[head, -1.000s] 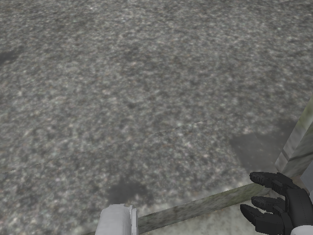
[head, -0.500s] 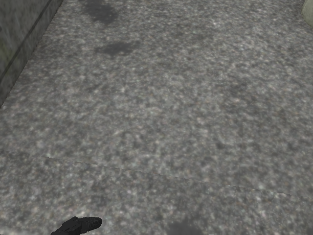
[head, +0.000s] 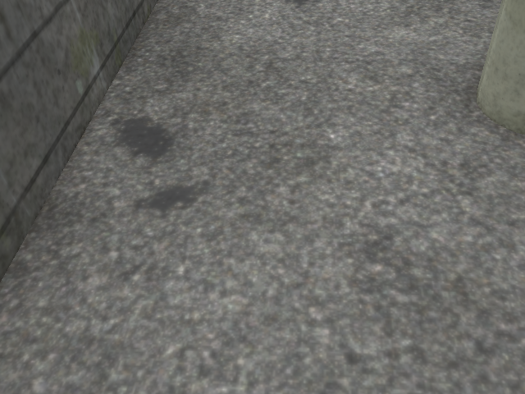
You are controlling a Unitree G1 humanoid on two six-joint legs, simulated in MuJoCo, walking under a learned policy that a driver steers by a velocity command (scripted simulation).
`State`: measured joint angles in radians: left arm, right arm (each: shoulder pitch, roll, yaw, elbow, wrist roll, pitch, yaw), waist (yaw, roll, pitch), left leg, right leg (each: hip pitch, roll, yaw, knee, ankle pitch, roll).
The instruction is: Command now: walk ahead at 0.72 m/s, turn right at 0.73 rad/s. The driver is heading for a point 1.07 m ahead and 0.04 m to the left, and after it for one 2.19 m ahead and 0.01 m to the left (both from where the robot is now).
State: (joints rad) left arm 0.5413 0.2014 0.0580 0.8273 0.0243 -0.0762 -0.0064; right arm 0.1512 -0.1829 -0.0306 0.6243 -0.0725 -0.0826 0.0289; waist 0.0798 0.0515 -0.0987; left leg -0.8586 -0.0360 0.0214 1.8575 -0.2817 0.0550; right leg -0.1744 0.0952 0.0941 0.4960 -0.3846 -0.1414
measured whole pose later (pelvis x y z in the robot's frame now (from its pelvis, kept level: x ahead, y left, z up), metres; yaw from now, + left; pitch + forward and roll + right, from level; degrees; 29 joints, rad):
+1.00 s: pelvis +0.86 -0.09 +0.12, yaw +17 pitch +2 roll -2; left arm 0.57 0.25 0.04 0.92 0.02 -0.08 0.04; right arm -0.01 -0.30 -0.04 0.58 -0.03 -0.02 0.09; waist 0.05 0.04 0.02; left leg -0.71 -0.06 0.17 0.80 -0.09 0.19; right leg 0.23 -0.02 -0.30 0.46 -0.49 0.06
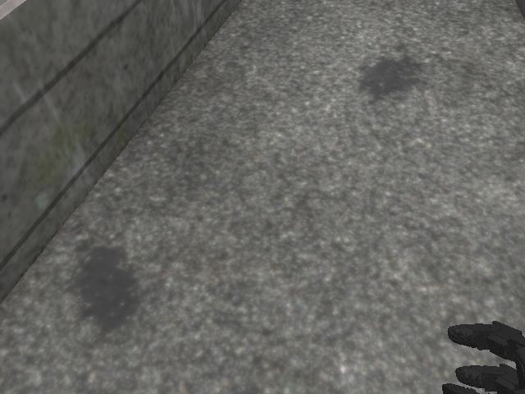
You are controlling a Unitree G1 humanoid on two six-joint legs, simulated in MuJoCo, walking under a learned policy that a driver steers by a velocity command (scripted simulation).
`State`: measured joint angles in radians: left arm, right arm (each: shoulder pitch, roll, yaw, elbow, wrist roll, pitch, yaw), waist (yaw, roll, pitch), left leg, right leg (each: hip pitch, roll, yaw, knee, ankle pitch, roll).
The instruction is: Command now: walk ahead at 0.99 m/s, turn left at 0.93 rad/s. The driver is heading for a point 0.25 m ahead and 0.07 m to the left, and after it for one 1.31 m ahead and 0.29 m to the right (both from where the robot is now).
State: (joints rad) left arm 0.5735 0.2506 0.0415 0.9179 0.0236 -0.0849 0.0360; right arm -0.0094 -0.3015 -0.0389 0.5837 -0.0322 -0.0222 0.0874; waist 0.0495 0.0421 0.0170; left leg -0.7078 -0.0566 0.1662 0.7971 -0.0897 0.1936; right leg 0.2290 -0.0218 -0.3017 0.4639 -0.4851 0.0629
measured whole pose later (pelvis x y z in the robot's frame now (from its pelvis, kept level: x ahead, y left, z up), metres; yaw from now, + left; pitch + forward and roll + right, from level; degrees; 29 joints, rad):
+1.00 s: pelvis +0.97 -0.11 +0.02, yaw -33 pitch +3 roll +1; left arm 0.31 0.38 0.10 0.77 0.01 -0.02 0.01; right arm 0.10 -0.27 0.00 0.62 -0.05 -0.09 -0.02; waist 0.06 -0.03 0.06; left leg -0.45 0.06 0.04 0.60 -0.14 -0.02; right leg -0.37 0.10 0.08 1.34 -0.45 -0.06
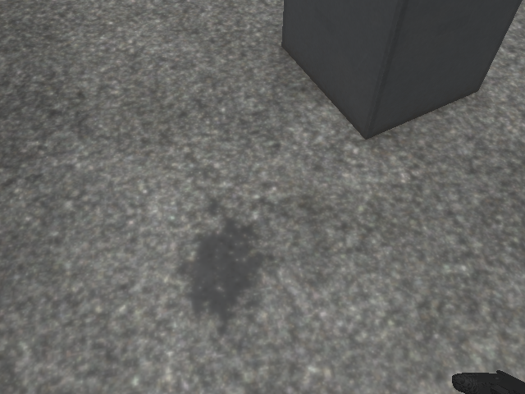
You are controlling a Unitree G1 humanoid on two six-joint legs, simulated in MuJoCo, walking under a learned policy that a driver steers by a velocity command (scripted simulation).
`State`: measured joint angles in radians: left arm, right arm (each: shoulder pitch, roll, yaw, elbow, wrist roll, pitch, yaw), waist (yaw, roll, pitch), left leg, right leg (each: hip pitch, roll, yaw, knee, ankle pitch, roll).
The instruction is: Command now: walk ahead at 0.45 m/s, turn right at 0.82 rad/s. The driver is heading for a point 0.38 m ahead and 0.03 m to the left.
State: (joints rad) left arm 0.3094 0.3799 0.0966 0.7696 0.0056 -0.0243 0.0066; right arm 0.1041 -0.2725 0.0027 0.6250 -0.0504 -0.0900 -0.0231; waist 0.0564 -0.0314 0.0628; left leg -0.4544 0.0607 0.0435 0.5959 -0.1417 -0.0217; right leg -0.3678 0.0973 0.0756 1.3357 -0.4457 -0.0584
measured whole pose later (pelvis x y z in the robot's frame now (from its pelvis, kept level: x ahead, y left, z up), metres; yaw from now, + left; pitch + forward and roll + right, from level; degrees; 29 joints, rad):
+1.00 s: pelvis +0.23 +0.02 +0.02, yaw -10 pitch -1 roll +0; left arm 0.25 0.22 0.03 0.91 0.01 0.01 0.02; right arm 0.24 -0.22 -0.01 0.85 -0.01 0.01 -0.02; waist 0.01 0.01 0.01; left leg -0.17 -0.03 0.02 0.45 -0.26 0.03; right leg -0.25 0.04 0.06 0.43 -0.16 -0.01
